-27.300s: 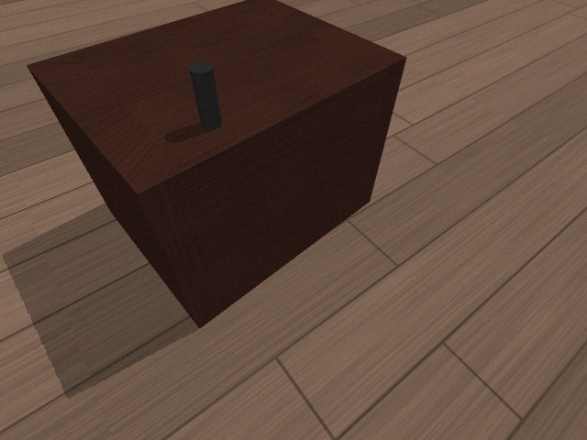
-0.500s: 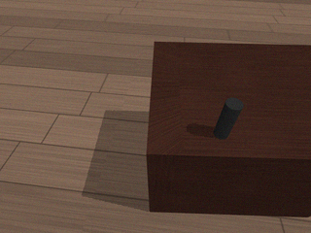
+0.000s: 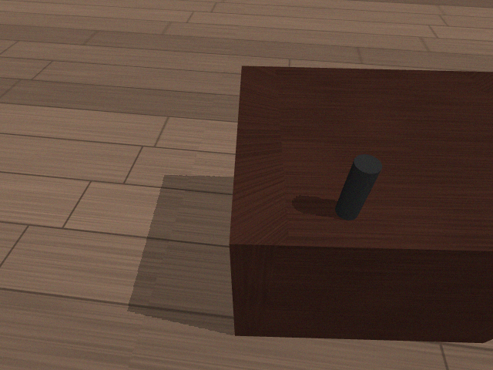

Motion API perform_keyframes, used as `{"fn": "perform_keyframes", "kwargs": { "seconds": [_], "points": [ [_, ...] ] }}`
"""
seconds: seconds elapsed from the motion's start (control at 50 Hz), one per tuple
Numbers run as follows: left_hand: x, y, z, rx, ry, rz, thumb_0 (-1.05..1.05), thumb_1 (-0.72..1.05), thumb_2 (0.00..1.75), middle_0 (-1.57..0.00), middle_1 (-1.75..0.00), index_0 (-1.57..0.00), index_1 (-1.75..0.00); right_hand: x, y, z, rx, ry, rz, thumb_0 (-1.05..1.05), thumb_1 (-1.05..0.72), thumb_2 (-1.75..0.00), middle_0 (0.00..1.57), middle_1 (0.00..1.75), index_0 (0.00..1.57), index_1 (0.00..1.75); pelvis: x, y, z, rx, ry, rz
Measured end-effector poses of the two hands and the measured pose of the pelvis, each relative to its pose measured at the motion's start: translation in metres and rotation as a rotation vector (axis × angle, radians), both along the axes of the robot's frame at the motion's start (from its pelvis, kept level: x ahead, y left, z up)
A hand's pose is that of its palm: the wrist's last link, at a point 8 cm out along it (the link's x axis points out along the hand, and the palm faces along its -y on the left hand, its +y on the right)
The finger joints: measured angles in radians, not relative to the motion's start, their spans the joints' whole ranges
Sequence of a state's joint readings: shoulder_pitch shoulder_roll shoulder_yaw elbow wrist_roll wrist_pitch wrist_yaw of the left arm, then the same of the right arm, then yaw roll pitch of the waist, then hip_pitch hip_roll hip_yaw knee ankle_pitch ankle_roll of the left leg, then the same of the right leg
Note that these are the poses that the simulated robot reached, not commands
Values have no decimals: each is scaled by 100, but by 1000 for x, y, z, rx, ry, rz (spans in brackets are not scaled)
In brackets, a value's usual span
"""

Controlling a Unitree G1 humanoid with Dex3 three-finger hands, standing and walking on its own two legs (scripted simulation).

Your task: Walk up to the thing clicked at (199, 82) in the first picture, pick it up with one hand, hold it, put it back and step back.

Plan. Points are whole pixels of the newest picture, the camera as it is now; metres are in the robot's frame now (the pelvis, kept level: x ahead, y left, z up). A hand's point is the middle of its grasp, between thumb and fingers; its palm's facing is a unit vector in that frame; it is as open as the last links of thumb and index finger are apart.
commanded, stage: stand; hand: right
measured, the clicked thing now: (356, 189) +0.45 -0.22 -0.01
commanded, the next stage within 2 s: none
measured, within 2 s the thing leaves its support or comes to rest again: neither
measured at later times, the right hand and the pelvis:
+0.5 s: hand out of the picture +0.07 -0.25 -0.16, palm faces -0.04 +0.94 -0.35, open 10.1 cm; pelvis +0.00 +0.00 +0.00, yaw +0 degrees
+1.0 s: hand out of the picture +0.07 -0.25 -0.16, palm faces -0.03 +0.94 -0.34, open 7.4 cm; pelvis +0.01 +0.00 +0.00, yaw +0 degrees
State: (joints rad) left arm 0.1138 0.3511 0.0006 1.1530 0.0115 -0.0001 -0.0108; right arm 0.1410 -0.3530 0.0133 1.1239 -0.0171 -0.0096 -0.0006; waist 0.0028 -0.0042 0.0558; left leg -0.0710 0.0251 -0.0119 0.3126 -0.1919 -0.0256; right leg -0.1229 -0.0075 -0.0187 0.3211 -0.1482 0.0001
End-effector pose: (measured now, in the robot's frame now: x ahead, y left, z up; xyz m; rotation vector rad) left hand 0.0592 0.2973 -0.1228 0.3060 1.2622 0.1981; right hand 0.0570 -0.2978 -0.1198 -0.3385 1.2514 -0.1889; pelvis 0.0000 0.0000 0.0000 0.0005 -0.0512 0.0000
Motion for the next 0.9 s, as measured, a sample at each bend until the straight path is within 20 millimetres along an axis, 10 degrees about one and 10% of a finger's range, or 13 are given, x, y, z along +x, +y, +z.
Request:
{"fn": "perform_keyframes", "kwargs": {
  "seconds": [0.24, 0.62, 0.9],
  "points": [
    [0, 0, 2, 5, 1, -5, 1, 90, 90, -20, -30, -20, -30, -1, 0, -2, 6, -2, -5, 0, 38, -18, 12, 14, 12, 14, 0, 0, 0, 2, 2, -3],
    [10, -2, 2, 0, -14, -15, 1, 90, 90, -20, -30, -20, -30, 4, -1, -1, 5, -5, -7, 1, -74, -86, 20, 30, 20, 29, 4, -1, 0, 1, 8, -5],
    [15, -1, 4, 8, -28, -18, 1, 90, 90, -20, -30, -20, -30, 10, 1, -1, 11, -17, -7, 1, -90, -89, 21, 30, 21, 30, 6, -1, 0, 2, 7, -5]
  ]
}}
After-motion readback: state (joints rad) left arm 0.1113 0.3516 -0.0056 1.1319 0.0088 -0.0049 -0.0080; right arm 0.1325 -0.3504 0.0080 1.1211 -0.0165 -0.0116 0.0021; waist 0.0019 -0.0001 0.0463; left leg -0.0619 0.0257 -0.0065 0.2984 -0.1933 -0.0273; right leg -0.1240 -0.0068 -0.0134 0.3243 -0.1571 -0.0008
